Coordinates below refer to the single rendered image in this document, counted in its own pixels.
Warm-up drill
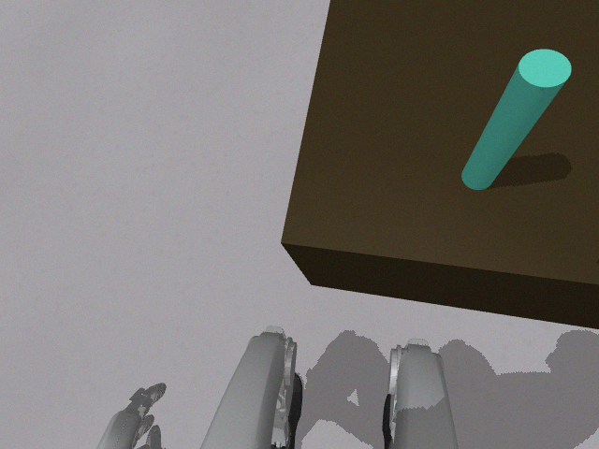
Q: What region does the left robot foot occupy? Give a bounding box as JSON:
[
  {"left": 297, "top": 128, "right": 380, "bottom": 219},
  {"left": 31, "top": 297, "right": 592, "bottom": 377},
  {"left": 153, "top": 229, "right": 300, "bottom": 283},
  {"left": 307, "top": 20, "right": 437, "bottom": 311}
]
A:
[{"left": 270, "top": 373, "right": 302, "bottom": 449}]

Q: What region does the left robot hand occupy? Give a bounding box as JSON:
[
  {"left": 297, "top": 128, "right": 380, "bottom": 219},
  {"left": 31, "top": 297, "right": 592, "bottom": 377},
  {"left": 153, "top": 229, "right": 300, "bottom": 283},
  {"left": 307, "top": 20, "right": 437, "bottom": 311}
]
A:
[{"left": 96, "top": 383, "right": 167, "bottom": 449}]

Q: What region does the can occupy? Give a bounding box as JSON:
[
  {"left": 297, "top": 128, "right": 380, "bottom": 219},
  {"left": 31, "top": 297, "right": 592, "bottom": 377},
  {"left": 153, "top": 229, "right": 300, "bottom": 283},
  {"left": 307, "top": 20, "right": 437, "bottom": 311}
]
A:
[{"left": 461, "top": 49, "right": 572, "bottom": 190}]

